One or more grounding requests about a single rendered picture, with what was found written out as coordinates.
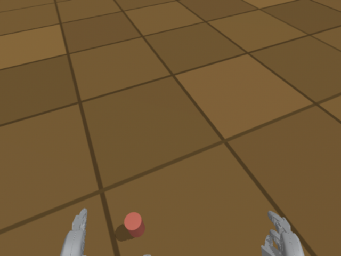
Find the left robot hand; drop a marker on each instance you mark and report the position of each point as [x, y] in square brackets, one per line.
[74, 241]

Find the right robot hand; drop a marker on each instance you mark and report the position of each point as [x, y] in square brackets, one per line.
[288, 243]

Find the can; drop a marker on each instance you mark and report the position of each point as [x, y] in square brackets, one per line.
[134, 224]

